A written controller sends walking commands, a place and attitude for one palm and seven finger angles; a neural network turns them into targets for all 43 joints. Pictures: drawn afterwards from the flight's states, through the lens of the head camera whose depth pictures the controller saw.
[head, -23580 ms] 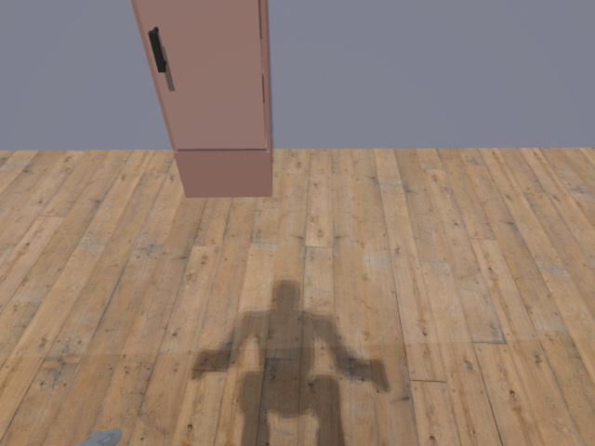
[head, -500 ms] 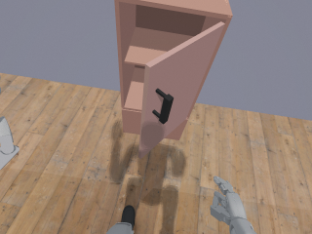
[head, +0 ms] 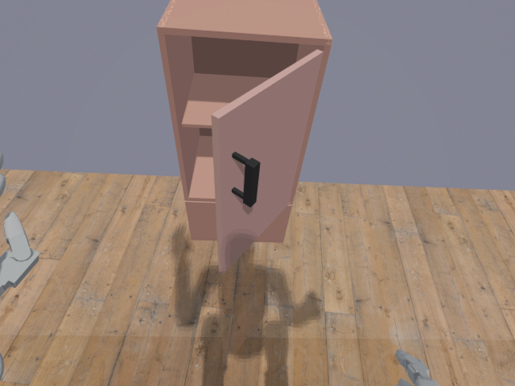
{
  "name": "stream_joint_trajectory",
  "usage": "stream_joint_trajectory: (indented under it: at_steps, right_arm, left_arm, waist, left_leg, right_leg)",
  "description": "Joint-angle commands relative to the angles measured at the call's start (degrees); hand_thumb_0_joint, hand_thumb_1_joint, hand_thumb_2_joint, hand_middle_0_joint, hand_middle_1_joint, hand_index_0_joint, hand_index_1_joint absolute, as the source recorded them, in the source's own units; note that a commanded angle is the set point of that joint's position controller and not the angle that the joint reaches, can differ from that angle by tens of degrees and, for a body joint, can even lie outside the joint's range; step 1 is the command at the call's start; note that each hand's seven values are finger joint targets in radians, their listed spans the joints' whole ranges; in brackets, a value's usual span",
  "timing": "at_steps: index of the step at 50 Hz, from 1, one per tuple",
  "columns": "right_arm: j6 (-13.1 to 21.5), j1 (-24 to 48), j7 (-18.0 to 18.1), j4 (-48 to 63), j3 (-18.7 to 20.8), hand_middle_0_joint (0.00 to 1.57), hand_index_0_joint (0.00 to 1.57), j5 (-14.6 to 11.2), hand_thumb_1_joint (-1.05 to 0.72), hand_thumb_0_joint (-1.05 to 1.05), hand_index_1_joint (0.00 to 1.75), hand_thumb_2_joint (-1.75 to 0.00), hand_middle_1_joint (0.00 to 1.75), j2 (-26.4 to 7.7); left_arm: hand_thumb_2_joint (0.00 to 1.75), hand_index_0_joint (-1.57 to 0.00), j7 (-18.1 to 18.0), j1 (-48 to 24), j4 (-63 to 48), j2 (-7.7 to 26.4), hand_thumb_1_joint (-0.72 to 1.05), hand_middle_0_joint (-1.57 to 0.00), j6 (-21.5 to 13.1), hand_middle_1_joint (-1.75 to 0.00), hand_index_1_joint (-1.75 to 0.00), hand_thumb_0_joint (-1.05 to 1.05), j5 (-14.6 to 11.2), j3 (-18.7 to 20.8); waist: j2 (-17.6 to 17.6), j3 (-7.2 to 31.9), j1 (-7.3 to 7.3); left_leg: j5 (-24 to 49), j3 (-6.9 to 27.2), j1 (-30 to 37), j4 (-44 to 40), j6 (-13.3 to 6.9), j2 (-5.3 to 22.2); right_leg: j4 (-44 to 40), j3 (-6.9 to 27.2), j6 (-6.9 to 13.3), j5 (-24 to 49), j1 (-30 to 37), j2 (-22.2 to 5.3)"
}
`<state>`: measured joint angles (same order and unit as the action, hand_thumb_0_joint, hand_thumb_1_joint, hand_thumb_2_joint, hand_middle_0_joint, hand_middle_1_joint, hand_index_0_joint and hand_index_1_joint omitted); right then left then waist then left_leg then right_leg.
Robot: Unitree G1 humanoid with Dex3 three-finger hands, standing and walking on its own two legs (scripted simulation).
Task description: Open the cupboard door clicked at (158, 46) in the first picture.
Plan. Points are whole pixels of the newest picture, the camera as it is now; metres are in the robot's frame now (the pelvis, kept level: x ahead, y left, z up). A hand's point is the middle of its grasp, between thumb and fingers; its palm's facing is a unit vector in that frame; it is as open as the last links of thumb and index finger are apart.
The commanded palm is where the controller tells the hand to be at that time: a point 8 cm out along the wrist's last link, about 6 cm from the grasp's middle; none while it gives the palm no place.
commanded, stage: stop stepping back and stand still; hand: left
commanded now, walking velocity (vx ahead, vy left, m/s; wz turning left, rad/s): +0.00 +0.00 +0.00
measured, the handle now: (243, 179) +0.53 +0.04 -0.02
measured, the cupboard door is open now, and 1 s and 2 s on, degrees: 52 52 52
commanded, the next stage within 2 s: let the arm hang, fingers relaxed in 0.50 s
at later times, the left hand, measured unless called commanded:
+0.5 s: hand (44, 286) +0.19 +0.24 +0.16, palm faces +0.47 -0.80 -0.37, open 7.4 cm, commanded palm +0.12 +0.28 +0.19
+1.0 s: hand out of the picture -0.07 +0.16 -0.17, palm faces +0.07 -0.98 -0.16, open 7.1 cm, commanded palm none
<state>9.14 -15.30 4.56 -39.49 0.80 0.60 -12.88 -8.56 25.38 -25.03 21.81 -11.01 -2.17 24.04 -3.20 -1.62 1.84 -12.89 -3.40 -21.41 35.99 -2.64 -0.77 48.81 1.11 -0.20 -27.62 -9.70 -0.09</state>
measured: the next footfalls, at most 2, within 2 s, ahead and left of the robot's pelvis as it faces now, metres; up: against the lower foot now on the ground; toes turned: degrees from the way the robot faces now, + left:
right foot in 0.20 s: +0.01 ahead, -0.10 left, +0.00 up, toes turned -3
left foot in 0.44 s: +0.02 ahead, +0.12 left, +0.00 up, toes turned +4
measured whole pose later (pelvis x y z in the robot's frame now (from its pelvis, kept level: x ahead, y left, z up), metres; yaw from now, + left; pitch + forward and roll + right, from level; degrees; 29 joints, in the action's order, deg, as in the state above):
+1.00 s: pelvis -0.07 -0.01 +0.01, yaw +5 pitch -1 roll -1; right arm -2.9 -14.3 0.1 -56.7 -1.3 2.2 -11.6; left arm -0.3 17.1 55.3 11.4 3.8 1.0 0.0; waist -2.3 -4.3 0.2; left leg -10.6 1.6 -18.5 30.3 0.8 1.1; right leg 29.9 -9.1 3.0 -14.0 -14.8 -0.3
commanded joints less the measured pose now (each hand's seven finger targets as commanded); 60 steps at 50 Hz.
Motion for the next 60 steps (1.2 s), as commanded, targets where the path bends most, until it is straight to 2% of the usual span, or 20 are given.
stream_joint_trajectory:
  at_steps: [1, 5, 8, 9, 11, 12, 14, 18, 20, 23, 25, 29, 30, 31, 34, 38, 45, 49, 54, 60]
  right_arm:
    - [5.1, 4.7, -1.3, 10.0, 2.9, 0.20, 0.20, -0.2, -0.90, 0.00, 0.30, -0.90, 0.30, -6.6]
    - [3.0, 6.5, -1.3, 11.5, 1.4, 0.20, 0.20, -0.3, -0.90, 0.00, 0.30, -0.90, 0.30, -4.9]
    - [1.0, 6.8, -0.6, 11.6, 1.1, 0.20, 0.20, -0.3, -0.90, 0.00, 0.30, -0.90, 0.30, -5.0]
    - [0.3, 7.3, -0.3, 11.5, 1.2, 0.20, 0.20, -0.3, -0.90, 0.00, 0.30, -0.90, 0.30, -4.8]
    - [-0.9, 7.5, -0.2, 11.3, 1.8, 0.20, 0.20, -0.3, -0.90, 0.00, 0.30, -0.90, 0.30, -4.9]
    - [-0.8, 7.3, -0.1, 10.1, 1.9, 0.20, 0.20, -0.6, -0.90, 0.00, 0.30, -0.90, 0.30, -5.2]
    - [-0.3, 6.6, -0.1, 9.0, 1.9, 0.20, 0.20, -0.7, -0.90, 0.00, 0.30, -0.90, 0.30, -6.1]
    - [2.1, 9.7, 1.6, 9.3, 0.4, 0.20, 0.20, -0.6, -0.90, 0.00, 0.30, -0.90, 0.30, -4.8]
    - [2.8, 8.5, 1.8, 9.5, 0.6, 0.20, 0.20, -0.4, -0.90, 0.00, 0.30, -0.90, 0.30, -5.2]
    - [2.2, 8.3, 1.3, 11.5, 1.6, 0.20, 0.20, -0.4, -0.90, 0.00, 0.30, -0.90, 0.30, -6.4]
    - [1.3, 7.6, 0.7, 12.5, 1.7, 0.20, 0.20, -0.7, -0.90, 0.00, 0.30, -0.90, 0.30, -5.6]
    - [-0.3, 7.4, -0.3, 12.9, 1.7, 0.20, 0.20, -1.2, -0.90, 0.00, 0.30, -0.90, 0.30, -5.1]
    - [1.1, 12.6, -4.8, 1.3, 4.2, 0.20, 0.20, -1.7, -0.90, 0.00, 0.30, -0.90, 0.30, -15.2]
    - [-1.1, 8.1, -4.7, 0.2, 5.1, 0.20, 0.20, -1.0, -0.90, 0.00, 0.30, -0.90, 0.30, -14.0]
    - [-3.8, 7.8, -4.7, 0.0, 3.4, 0.20, 0.20, -0.4, -0.90, 0.00, 0.30, -0.90, 0.30, -14.3]
    - [-5.9, 8.6, -4.6, -2.8, 2.2, 0.20, 0.20, 0.5, -0.90, 0.00, 0.30, -0.90, 0.30, -14.2]
    - [-10.0, 6.5, -4.4, -10.4, -0.4, 0.20, 0.20, 1.5, -0.90, 0.00, 0.30, -0.90, 0.30, -7.3]
    - [-10.7, 2.3, -3.6, -14.6, -0.1, 0.20, 0.20, 1.4, -0.90, 0.00, 0.30, -0.90, 0.30, -5.0]
    - [-11.1, -3.8, -3.1, -18.8, 0.5, 0.20, 0.20, 1.2, -0.90, 0.00, 0.30, -0.90, 0.30, -2.8]
    - [-10.6, -6.7, -2.7, -21.4, 0.5, 0.20, 0.20, 1.2, -0.90, 0.00, 0.30, -0.90, 0.30, -1.1]
  left_arm:
    - [0.90, -0.20, -1.5, 5.0, -23.4, 16.8, 0.90, -0.20, -5.7, -0.30, -0.30, 0.00, -1.3, 12.2]
    - [0.90, -0.20, -1.7, 15.6, -17.8, 13.0, 0.90, -0.20, -3.8, -0.30, -0.30, 0.00, -1.7, 12.1]
    - [0.90, -0.20, -1.6, 13.5, -10.5, 11.3, 0.90, -0.20, -2.9, -0.30, -0.30, 0.00, -1.5, 10.4]
    - [0.90, -0.20, -1.4, 11.9, -7.9, 11.6, 0.90, -0.20, -2.6, -0.30, -0.30, 0.00, -1.2, 9.7]
    - [0.90, -0.20, -1.0, 7.9, -6.0, 12.5, 0.90, -0.20, -2.2, -0.30, -0.30, 0.00, -1.4, 8.8]
    - [0.90, -0.20, -0.8, 5.5, -5.3, 10.9, 0.90, -0.20, -1.4, -0.30, -0.30, 0.00, -1.4, 6.3]
    - [0.90, -0.20, -0.4, 1.4, -3.2, 8.7, 0.90, -0.20, -1.2, -0.30, -0.30, 0.00, -0.4, 3.0]
    - [0.90, -0.20, -1.2, -9.8, -7.3, 9.8, 0.90, -0.20, -2.9, -0.30, -0.30, 0.00, 1.3, 1.1]
    - [0.90, -0.20, -1.9, -9.7, -12.2, 10.8, 0.90, -0.20, -3.0, -0.30, -0.30, 0.00, 1.1, 1.6]
    - [0.90, -0.20, -2.6, -3.4, -19.7, 13.4, 0.90, -0.20, -3.5, -0.30, -0.30, 0.00, 0.5, 5.7]
    - [0.90, -0.20, -2.6, 2.9, -20.1, 14.7, 0.90, -0.20, -3.2, -0.30, -0.30, 0.00, 0.5, 8.7]
    - [0.90, -0.20, -2.0, 9.7, -15.5, 12.1, 0.90, -0.20, -3.2, -0.30, -0.30, 0.00, -0.7, 8.9]
    - [0.90, -0.20, 6.5, 0.9, 29.9, 2.2, 0.90, -0.20, 5.5, -0.30, -0.30, 0.00, 4.1, -18.5]
    - [0.90, -0.20, 8.4, 0.3, 32.3, 1.0, 0.90, -0.20, 9.0, -0.30, -0.30, 0.00, 4.1, -17.8]
    - [0.90, -0.20, 9.3, -5.1, 37.3, 2.2, 0.90, -0.20, 9.7, -0.30, -0.30, 0.00, 4.1, -17.5]
    - [0.90, -0.20, 9.2, -12.2, 50.2, 4.4, 0.90, -0.20, 9.6, -0.30, -0.30, 0.00, 4.2, -18.7]
    - [0.90, -0.20, 7.9, -12.9, 69.6, 0.3, 0.90, -0.20, 12.0, -0.30, -0.30, 0.00, 3.2, -21.9]
    - [0.90, -0.20, 7.6, -10.0, 77.4, -1.8, 0.90, -0.20, 11.8, -0.30, -0.30, 0.00, 3.0, -21.4]
    - [0.90, -0.20, 7.5, -8.5, 83.2, -3.5, 0.90, -0.20, 11.7, -0.30, -0.30, 0.00, 2.9, -21.6]
    - [0.90, -0.20, 7.3, -4.8, 87.4, -6.5, 0.90, -0.20, 11.7, -0.30, -0.30, 0.00, 2.9, -21.6]
  waist:
    - [10.2, 12.3, -2.10]
    - [19.6, 8.9, -1.36]
    - [14.9, 4.5, -0.83]
    - [9.3, 3.0, -0.66]
    - [-5.9, 2.0, -0.36]
    - [-10.2, 0.7, -0.92]
    - [-9.6, 0.5, 0.01]
    - [-1.4, 2.2, -1.68]
    - [1.1, 4.1, -1.95]
    - [9.0, 8.9, -3.07]
    - [10.5, 11.0, -2.40]
    - [8.2, 10.9, -1.66]
    - [5.9, 5.6, 0.06]
    - [5.3, 9.0, -1.03]
    - [3.6, 7.4, -2.30]
    - [-9.6, 8.0, -2.19]
    - [10.1, 0.3, -1.70]
    - [12.2, 0.4, -1.46]
    - [5.9, -1.5, -0.61]
    - [4.7, -4.1, -1.75]
  left_leg:
    - [10.5, 20.3, 11.0, -18.6, -5.7, 13.8]
    - [-1.4, 10.2, 1.5, -22.3, -2.1, 10.4]
    - [-16.5, 7.7, -8.7, -22.8, 0.5, 8.9]
    - [-15.9, 6.4, -8.9, -18.9, 1.5, 7.3]
    - [-7.8, 5.1, -1.0, 1.7, 3.7, 1.9]
    - [-7.7, 5.7, -0.6, 10.6, 3.8, 1.5]
    - [-6.2, 6.1, -3.4, 16.3, 3.1, 2.2]
    - [-4.7, 1.8, 1.0, 0.9, 1.7, 2.1]
    - [2.4, 1.4, 7.5, -7.7, 1.1, 1.6]
    - [24.1, 6.0, 15.6, -9.9, 0.0, 7.2]
    - [32.9, 3.5, 15.2, -6.5, 1.0, 6.3]
    - [25.0, 3.3, 8.8, -7.4, 2.7, 5.3]
    - [27.3, 4.1, 4.4, -0.7, 2.0, 5.9]
    - [28.8, 5.3, 7.4, -2.5, 2.3, 7.0]
    - [20.7, 11.5, 0.4, -7.8, -1.5, 9.8]
    - [13.8, 10.3, 2.3, -6.3, -0.5, 6.6]
    - [-3.2, 9.3, 2.2, -13.0, 0.8, 4.5]
    - [-8.6, 8.2, 3.0, -12.6, 1.1, 3.8]
    - [-9.5, 7.8, 4.4, -10.9, 0.8, 4.0]
    - [-12.2, 11.2, -0.7, -16.9, -0.2, 5.6]
  right_leg:
    - [3.2, 0.2, -0.3, -2.5, -6.2, 0.7]
    - [-9.0, -5.5, -0.6, 2.6, 0.5, 1.4]
    - [-19.8, -7.0, 0.2, 7.1, 8.8, 1.5]
    - [-25.3, -4.4, 1.1, 7.5, 7.8, -0.1]
    - [-40.3, 16.0, 6.5, -2.6, -8.2, -12.9]
    - [-42.3, 20.7, 8.3, -6.1, -13.4, -17.2]
    - [-37.2, 13.5, 6.7, 8.8, -9.6, -15.0]
    - [-29.6, 5.7, 5.6, 29.8, -0.2, -11.8]
    - [-27.1, 4.1, 3.6, 33.0, 0.9, -10.2]
    - [-22.0, 0.6, -0.9, 34.0, 1.2, -5.5]
    - [-21.2, -0.6, -0.2, 42.8, 4.1, -4.3]
    - [-22.9, -0.5, 0.7, 41.3, 7.9, -4.8]
    - [-16.3, -3.0, 2.1, 47.6, -0.1, -8.9]
    - [-18.0, 0.2, 2.5, 44.0, -1.6, -8.1]
    - [-16.3, -3.2, 1.9, 23.6, -1.5, -4.6]
    - [-20.7, -0.5, 3.8, 23.1, -0.7, -7.8]
    - [-27.4, 0.4, 3.1, 2.7, -5.3, -6.9]
    - [-30.9, 1.0, 3.9, -0.9, -5.4, -7.4]
    - [-33.3, 0.2, 4.3, -5.3, -9.4, -7.9]
    - [-29.7, -2.2, 3.5, -1.1, -6.2, -5.4]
